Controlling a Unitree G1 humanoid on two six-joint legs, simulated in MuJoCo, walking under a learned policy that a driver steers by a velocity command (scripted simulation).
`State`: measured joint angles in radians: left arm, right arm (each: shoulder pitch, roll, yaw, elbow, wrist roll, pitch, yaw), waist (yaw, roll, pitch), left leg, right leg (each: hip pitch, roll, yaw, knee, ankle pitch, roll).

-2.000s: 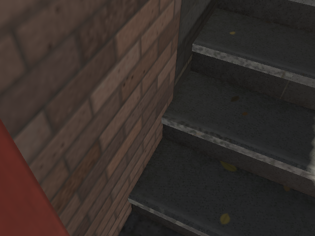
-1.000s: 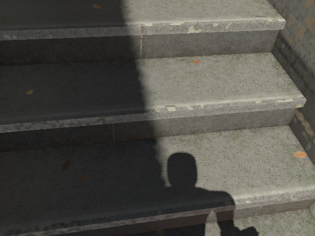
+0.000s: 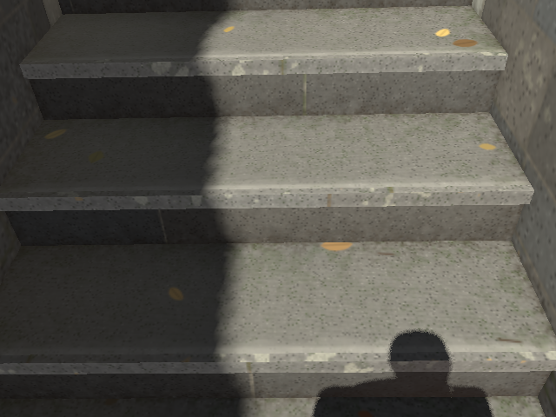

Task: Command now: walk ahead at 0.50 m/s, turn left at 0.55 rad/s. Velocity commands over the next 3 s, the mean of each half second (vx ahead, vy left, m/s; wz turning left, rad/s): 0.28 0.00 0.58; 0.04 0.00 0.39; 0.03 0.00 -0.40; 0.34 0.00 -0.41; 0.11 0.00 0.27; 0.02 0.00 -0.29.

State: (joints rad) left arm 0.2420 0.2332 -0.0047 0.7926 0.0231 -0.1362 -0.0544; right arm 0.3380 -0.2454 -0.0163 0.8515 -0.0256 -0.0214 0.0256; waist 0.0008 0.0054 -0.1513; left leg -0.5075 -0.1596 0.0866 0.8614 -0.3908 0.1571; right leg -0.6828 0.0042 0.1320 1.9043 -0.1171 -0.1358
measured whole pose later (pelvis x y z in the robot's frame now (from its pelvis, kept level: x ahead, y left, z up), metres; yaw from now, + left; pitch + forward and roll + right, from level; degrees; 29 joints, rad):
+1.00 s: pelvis +0.30 -0.01 +0.19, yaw +29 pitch +0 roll -3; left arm 0.29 0.23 0.07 0.71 -0.02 0.05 0.10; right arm 0.13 -0.16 0.01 0.55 -0.01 -0.01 0.00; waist 0.04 -0.02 0.00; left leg -0.45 0.07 0.10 0.76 -0.32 0.05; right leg -0.57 0.01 0.02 1.48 -0.49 0.03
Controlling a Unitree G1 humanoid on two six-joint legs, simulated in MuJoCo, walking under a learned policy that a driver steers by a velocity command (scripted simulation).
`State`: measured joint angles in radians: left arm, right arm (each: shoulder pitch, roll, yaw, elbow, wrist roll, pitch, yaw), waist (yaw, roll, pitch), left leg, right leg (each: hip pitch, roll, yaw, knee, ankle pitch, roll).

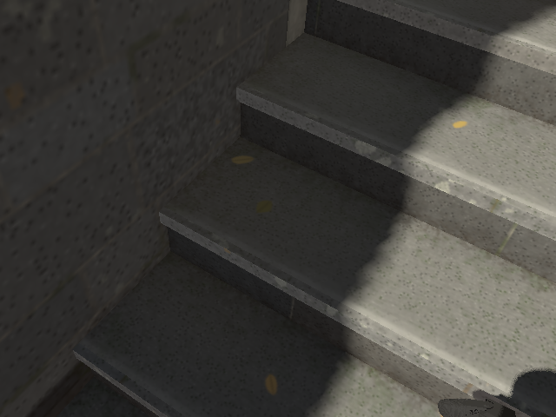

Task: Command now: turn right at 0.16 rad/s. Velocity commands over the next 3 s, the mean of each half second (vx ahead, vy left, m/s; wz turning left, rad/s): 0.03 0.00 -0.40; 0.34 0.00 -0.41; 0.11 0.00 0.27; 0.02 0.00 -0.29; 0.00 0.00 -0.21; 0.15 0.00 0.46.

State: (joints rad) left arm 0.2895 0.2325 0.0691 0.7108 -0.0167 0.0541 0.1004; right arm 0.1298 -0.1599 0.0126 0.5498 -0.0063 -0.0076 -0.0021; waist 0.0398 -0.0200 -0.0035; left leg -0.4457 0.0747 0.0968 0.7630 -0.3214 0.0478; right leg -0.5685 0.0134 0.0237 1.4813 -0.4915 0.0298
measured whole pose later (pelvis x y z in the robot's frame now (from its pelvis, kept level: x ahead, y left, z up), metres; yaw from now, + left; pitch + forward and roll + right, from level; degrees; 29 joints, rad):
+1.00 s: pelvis +0.17 -0.07 +0.03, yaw -28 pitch +3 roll -2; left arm 0.00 0.03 -0.13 0.55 -0.01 -0.03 -0.04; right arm 0.58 -0.08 0.03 0.99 0.01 -0.04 -0.03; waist -0.08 -0.02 0.01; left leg 0.07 0.08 0.20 0.21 -0.31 -0.01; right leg -1.26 -0.11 -0.07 1.65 -0.21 -0.04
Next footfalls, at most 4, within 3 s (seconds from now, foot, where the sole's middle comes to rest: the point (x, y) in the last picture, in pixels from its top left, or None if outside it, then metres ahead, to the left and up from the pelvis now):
0.26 right None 0.02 -0.15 -0.75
0.54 left None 0.13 0.07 -0.75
1.06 right None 0.32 -0.30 -0.59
1.56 left None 0.45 -0.07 -0.59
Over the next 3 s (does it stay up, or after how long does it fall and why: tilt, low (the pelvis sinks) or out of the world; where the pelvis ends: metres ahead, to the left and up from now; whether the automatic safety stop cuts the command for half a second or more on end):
stays up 0.40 -0.18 0.19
